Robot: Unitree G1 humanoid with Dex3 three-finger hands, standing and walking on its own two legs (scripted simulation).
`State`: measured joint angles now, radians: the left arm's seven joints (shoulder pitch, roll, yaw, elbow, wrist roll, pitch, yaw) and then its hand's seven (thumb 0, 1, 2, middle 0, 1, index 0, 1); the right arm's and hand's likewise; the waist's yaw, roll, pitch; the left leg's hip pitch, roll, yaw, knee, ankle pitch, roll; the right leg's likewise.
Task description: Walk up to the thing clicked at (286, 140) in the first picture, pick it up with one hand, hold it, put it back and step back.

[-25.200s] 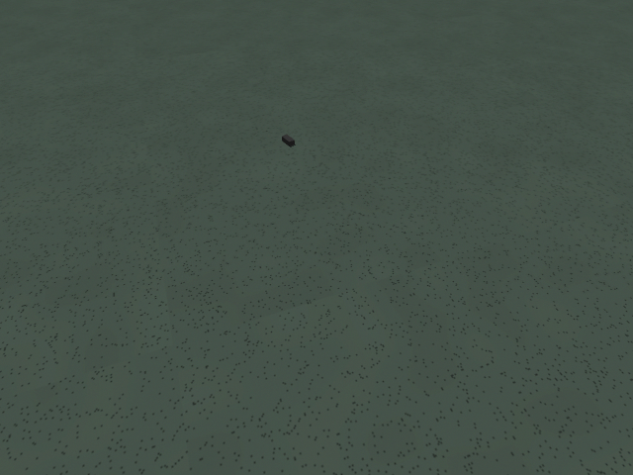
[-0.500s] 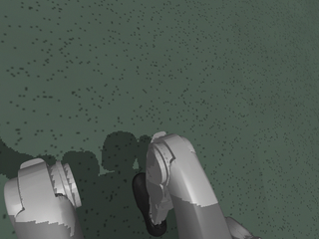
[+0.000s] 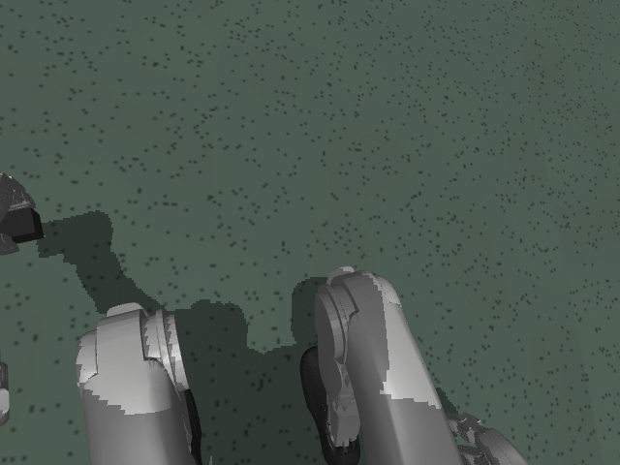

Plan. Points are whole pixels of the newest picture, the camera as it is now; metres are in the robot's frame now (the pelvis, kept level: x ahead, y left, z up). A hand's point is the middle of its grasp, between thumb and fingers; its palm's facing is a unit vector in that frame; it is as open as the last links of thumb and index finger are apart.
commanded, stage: settle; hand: left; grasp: from above
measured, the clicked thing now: (4, 229) +0.44 +0.34 -0.20
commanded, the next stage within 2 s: lift in 0.06 s
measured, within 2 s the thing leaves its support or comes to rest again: neither
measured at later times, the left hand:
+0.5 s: hand out of the picture +0.40 +0.36 -0.08, palm faces -0.44 -0.12 -0.89, open 6.4 cm
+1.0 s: hand out of the picture +0.35 +0.33 +0.11, palm faces -0.39 -0.16 -0.91, open 6.4 cm
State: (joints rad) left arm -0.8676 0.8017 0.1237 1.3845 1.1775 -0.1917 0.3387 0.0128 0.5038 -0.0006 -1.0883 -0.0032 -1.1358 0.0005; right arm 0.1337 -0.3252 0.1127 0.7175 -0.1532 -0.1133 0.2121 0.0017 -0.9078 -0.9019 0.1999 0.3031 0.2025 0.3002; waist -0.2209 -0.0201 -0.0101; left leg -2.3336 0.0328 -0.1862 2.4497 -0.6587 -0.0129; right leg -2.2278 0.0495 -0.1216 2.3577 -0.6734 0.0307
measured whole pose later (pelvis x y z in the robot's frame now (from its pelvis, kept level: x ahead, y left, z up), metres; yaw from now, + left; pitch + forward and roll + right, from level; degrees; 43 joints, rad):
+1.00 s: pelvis +0.00 +0.00 +0.19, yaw +6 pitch +29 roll -5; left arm -0.43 0.58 -0.03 0.65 0.97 -0.01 0.04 0.01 0.51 0.00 -1.07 -0.06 -1.11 -0.05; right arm 0.15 -0.26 -0.01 0.64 0.02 0.03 0.03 0.01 -0.91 -0.90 0.20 0.30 0.20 0.30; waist -0.07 0.04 -0.18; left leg -1.74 0.04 -0.07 1.83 -0.60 0.00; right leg -1.67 0.02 -0.05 1.78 -0.62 0.03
